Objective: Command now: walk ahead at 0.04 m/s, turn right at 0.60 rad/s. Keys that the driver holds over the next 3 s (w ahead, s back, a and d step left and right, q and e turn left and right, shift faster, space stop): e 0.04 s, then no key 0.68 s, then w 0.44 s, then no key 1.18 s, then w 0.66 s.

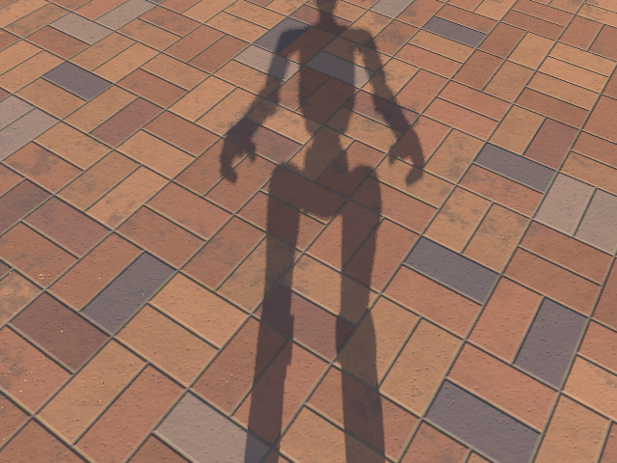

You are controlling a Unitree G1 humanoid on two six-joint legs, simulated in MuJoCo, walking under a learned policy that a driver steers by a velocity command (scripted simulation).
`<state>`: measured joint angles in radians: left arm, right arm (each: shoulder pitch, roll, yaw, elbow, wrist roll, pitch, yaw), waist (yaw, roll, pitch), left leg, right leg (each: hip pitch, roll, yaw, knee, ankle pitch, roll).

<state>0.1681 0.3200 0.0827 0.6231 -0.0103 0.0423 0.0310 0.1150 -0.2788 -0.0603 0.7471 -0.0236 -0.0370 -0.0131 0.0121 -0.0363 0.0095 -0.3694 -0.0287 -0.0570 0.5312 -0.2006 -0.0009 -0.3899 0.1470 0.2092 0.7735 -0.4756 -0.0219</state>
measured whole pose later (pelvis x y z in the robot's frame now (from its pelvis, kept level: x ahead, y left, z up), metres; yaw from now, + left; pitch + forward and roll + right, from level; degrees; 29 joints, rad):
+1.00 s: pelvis +0.07 +0.00 +0.00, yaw -7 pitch +0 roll -1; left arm 0.33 0.28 0.06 0.83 -0.02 -0.01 0.02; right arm 0.23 -0.28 -0.05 0.94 0.02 -0.09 0.02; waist 0.01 -0.03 0.00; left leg -0.27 0.01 0.05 0.57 -0.27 0.05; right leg -0.15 0.00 0.05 0.57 -0.39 -0.01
